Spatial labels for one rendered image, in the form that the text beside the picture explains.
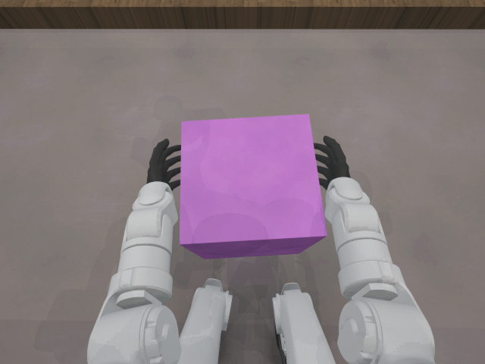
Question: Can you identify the left robot thigh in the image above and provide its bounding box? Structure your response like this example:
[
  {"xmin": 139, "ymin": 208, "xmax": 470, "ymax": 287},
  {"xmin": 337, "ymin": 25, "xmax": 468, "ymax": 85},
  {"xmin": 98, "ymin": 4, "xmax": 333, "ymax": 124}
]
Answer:
[{"xmin": 177, "ymin": 284, "xmax": 233, "ymax": 364}]

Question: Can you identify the robot left forearm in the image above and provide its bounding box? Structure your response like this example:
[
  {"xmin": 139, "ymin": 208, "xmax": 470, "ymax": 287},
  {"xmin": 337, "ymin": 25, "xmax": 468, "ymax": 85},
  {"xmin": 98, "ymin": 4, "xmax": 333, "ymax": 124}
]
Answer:
[{"xmin": 87, "ymin": 181, "xmax": 178, "ymax": 364}]

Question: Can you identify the carton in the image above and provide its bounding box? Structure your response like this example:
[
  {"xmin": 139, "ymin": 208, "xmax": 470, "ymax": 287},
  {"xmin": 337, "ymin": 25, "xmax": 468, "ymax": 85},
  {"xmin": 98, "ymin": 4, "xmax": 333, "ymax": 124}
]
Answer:
[{"xmin": 180, "ymin": 114, "xmax": 327, "ymax": 259}]

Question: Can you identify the robot right upper arm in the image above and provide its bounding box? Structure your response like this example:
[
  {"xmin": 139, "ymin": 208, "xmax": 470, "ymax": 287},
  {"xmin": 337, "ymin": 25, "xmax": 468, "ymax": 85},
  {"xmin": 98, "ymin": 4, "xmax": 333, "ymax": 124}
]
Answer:
[{"xmin": 337, "ymin": 297, "xmax": 436, "ymax": 364}]

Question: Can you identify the right robot hand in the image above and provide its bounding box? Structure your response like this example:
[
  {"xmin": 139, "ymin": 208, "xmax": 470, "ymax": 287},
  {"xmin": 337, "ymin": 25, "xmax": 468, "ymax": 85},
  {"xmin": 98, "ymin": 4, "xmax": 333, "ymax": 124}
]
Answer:
[{"xmin": 313, "ymin": 136, "xmax": 351, "ymax": 190}]

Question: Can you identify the robot left upper arm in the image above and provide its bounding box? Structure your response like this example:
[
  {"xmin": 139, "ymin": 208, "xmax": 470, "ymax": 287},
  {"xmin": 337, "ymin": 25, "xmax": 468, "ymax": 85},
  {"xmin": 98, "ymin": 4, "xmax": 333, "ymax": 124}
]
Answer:
[{"xmin": 88, "ymin": 303, "xmax": 182, "ymax": 364}]

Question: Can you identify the right robot thigh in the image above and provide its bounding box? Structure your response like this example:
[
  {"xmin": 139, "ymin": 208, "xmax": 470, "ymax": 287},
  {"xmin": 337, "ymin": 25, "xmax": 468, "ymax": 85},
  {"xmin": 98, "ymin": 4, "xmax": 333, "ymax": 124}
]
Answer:
[{"xmin": 272, "ymin": 289, "xmax": 336, "ymax": 364}]

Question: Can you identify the left robot hand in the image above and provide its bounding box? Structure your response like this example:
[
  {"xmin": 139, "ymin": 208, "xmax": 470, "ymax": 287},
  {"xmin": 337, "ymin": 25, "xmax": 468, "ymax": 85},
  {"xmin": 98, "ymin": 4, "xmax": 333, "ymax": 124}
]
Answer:
[{"xmin": 147, "ymin": 139, "xmax": 181, "ymax": 191}]

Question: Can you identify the robot right forearm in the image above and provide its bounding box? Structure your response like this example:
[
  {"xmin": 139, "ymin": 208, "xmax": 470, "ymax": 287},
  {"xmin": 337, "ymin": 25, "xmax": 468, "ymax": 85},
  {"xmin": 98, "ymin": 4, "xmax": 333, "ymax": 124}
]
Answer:
[{"xmin": 324, "ymin": 177, "xmax": 435, "ymax": 354}]

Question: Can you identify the robot thigh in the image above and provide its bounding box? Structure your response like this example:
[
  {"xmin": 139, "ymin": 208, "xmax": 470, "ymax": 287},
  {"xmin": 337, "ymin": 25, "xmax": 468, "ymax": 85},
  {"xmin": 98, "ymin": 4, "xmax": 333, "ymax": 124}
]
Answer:
[
  {"xmin": 272, "ymin": 289, "xmax": 336, "ymax": 364},
  {"xmin": 177, "ymin": 284, "xmax": 233, "ymax": 364}
]

